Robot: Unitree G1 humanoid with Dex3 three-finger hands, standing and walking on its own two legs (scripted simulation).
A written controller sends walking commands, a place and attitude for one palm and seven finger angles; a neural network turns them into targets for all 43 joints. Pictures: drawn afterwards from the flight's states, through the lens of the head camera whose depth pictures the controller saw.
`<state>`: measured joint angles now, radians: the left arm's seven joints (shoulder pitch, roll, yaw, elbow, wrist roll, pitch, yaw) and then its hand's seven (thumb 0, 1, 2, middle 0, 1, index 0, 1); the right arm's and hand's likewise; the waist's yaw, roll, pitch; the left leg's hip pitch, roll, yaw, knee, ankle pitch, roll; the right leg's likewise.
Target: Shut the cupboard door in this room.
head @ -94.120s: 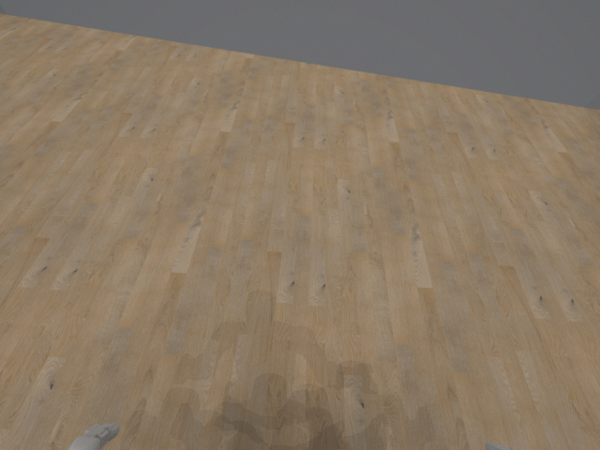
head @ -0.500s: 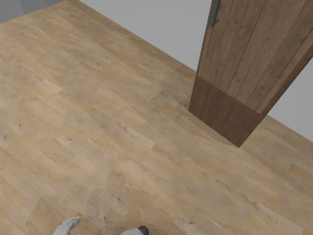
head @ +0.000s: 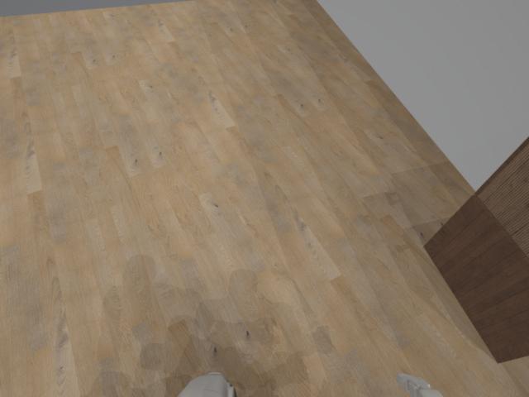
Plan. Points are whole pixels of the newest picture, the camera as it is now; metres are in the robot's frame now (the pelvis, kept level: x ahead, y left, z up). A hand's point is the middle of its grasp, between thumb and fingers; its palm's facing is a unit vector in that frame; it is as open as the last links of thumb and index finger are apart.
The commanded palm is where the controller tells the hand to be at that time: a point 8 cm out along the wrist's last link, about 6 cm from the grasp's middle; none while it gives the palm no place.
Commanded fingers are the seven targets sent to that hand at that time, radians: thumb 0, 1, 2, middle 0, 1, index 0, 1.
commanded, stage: walk to a spot facing it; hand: left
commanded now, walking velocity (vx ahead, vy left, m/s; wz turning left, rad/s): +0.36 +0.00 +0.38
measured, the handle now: out of the picture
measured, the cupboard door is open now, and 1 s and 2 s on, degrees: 0 0 0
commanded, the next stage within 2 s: turn to face it in 0.36 s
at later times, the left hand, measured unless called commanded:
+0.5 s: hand (183, 289) +0.30 +0.19 -0.15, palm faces +0.04 -0.98 -0.20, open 7.4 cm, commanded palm none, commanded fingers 0.00 0.90 0.90 -0.20 -0.30 -0.20 -0.30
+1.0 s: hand (192, 266) +0.36 +0.19 -0.16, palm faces -0.04 -0.98 -0.20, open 7.4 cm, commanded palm none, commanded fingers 0.00 0.90 0.90 -0.20 -0.30 -0.20 -0.30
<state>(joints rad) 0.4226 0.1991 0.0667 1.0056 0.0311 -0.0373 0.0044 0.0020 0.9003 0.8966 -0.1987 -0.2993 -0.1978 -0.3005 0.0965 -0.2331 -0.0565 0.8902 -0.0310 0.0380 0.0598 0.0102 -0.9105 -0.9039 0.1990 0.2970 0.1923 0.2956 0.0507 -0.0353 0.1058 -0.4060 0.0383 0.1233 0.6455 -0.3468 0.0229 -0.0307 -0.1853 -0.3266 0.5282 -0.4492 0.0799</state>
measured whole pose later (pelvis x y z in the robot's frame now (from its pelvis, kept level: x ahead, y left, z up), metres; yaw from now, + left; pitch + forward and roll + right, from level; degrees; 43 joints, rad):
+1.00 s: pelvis +0.30 +0.01 +0.01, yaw -9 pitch +2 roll +0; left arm 0.25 0.17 0.09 0.97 0.03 0.02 0.01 0.00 0.91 0.90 -0.20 -0.30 -0.20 -0.30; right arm 0.08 -0.17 -0.04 0.91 -0.01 0.03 -0.02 0.00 -0.91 -0.90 0.20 0.30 0.20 0.30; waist 0.05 -0.01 0.05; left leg -0.39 0.02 -0.02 0.72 -0.37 -0.06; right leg -0.33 0.10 0.09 0.46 -0.16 -0.05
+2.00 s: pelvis +0.34 +0.03 +0.01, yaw -47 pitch +1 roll -2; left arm 0.19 0.25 0.10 0.90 0.02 0.08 -0.02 0.00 0.90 0.90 -0.20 -0.30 -0.20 -0.30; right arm 0.17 -0.18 -0.01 0.85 -0.03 0.01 -0.02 0.00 -0.91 -0.90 0.21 0.30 0.20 0.30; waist 0.02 -0.05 0.07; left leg -0.31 0.07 0.08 0.58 -0.29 0.01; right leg -0.47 0.06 0.06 1.01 -0.49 0.03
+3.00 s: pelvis +0.36 -0.01 +0.02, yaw -70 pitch +1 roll -2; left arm 0.23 0.22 0.09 1.00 0.03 0.05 -0.03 0.01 0.91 0.90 -0.19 -0.30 -0.19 -0.30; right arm 0.37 -0.15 -0.02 1.01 -0.04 -0.03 -0.03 0.00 -0.91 -0.90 0.21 0.30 0.20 0.30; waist -0.03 -0.03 0.02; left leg -0.14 0.07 0.15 0.36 -0.24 0.01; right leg -0.47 -0.03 0.00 0.98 -0.29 0.01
